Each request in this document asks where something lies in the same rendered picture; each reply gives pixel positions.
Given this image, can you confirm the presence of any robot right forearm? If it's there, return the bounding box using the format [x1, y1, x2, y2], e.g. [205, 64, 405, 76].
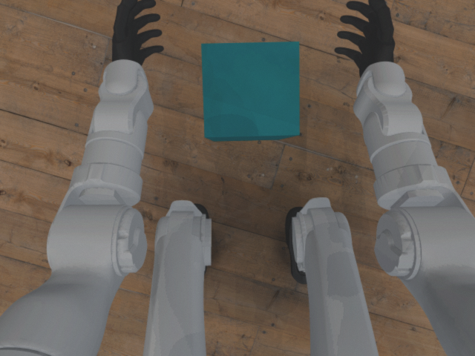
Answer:
[353, 62, 475, 219]

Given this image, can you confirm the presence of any right robot thigh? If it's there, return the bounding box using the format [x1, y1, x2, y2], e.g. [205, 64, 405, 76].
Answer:
[292, 207, 379, 356]

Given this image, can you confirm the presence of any robot right upper arm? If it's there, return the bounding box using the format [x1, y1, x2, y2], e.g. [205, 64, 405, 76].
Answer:
[374, 206, 475, 356]

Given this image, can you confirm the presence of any right robot hand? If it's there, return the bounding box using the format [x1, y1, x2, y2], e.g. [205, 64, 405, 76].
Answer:
[335, 0, 395, 78]

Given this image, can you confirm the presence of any robot left forearm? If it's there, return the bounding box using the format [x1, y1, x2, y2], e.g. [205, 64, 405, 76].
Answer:
[47, 59, 154, 268]

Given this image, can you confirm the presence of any left robot hand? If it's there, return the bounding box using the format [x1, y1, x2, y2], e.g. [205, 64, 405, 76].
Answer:
[112, 0, 164, 66]

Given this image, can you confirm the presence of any carton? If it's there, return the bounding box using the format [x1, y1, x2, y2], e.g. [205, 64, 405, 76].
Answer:
[201, 42, 300, 142]

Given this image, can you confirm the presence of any right robot foot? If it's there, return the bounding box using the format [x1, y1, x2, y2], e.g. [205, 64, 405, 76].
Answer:
[285, 207, 307, 284]

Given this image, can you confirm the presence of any robot left upper arm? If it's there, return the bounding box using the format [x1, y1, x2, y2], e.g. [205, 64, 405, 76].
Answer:
[0, 205, 148, 356]

